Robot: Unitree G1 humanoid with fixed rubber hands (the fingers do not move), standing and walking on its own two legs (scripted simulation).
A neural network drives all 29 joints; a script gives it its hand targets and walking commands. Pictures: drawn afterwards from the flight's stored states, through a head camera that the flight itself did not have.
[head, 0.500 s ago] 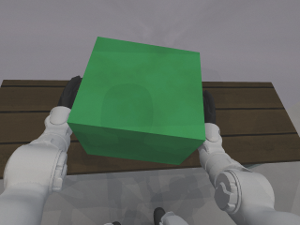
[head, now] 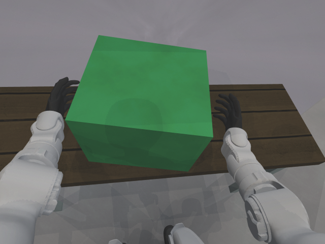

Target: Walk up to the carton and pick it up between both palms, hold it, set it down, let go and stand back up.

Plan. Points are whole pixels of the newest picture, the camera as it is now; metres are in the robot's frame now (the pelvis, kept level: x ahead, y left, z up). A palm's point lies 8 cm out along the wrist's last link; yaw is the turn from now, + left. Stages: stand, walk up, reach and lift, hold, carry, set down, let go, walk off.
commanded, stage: set down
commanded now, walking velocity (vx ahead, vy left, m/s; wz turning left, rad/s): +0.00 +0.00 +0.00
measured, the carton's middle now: (145, 107) +0.48 -0.04 +0.00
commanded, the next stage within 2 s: none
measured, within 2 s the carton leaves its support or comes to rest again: neither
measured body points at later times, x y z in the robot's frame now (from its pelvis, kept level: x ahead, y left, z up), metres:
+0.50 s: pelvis +0.02 -0.01 +0.01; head +0.12 +0.02 +0.45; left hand +0.47 +0.21 +0.02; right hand +0.37 -0.25 +0.02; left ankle +0.04 +0.10 -0.69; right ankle +0.06 -0.15 -0.69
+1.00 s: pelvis +0.03 +0.01 +0.03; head +0.09 +0.03 +0.48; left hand +0.40 +0.26 +0.02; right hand +0.32 -0.23 +0.01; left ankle +0.04 +0.10 -0.69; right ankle +0.07 -0.15 -0.69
